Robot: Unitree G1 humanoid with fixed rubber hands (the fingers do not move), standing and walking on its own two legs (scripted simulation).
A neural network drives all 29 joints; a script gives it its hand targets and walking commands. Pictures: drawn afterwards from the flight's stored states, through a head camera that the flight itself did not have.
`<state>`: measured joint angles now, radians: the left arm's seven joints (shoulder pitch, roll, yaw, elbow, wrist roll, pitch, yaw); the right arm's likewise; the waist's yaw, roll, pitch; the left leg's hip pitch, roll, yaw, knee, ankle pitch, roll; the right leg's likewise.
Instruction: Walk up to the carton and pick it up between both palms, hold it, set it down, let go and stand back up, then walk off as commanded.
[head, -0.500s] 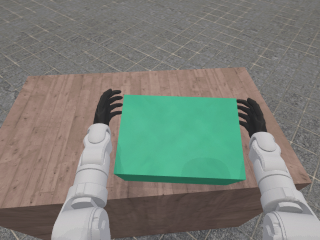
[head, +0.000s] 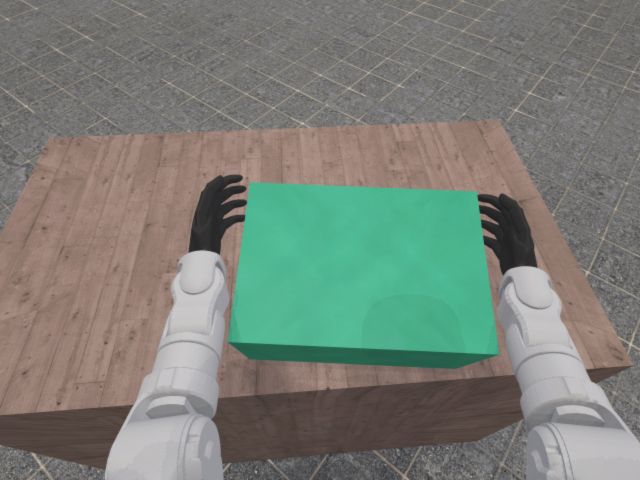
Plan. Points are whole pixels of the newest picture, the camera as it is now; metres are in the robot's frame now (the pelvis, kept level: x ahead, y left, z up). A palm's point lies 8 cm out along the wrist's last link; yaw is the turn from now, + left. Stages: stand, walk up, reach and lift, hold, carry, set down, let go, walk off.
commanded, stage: set down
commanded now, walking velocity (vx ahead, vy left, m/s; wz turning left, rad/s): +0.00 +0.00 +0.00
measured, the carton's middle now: (357, 279) +0.37 -0.03 -0.01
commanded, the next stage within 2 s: none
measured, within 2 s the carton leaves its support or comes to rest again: rests again in 0.98 s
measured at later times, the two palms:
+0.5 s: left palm (211, 239) +0.39 +0.17 +0.05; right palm (511, 258) +0.37 -0.22 +0.04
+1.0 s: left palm (212, 272) +0.37 +0.18 +0.00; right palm (504, 266) +0.38 -0.22 +0.02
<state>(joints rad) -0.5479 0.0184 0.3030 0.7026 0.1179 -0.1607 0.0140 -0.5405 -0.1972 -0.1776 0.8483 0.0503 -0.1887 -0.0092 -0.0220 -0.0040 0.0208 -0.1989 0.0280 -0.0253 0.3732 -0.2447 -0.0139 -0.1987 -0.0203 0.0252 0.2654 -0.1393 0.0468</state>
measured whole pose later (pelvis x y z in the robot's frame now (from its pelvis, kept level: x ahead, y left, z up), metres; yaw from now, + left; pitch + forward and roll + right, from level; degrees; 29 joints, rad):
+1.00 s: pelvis +0.00 -0.01 +0.00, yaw +0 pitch +9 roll -1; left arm -0.59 0.11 0.24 1.06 0.01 -0.30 0.02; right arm -0.59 -0.21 -0.14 1.07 0.06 -0.35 -0.01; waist -0.01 -0.02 -0.03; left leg -0.30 0.03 -0.03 0.38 -0.24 -0.02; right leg -0.33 -0.02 0.03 0.34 -0.17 0.03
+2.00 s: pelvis -0.05 -0.03 -0.02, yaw +0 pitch +15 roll +1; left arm -0.63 0.39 -0.02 1.32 -0.35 -0.47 -0.09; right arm -0.69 -0.24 0.15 1.23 0.30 -0.41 -0.06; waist -0.01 -0.03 -0.18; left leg -0.59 0.03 -0.03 0.56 -0.23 -0.05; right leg -0.65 -0.01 0.03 0.58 -0.19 0.01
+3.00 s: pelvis -0.05 -0.01 -0.01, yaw +0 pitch -5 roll -1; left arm 0.13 0.28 -0.02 0.37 -0.18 0.00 0.06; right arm 0.05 -0.24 -0.02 0.46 0.30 -0.08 0.04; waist -0.01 -0.03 -0.01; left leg -0.14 0.03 -0.03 0.47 -0.24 -0.03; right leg -0.16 -0.01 0.03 0.40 -0.16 0.02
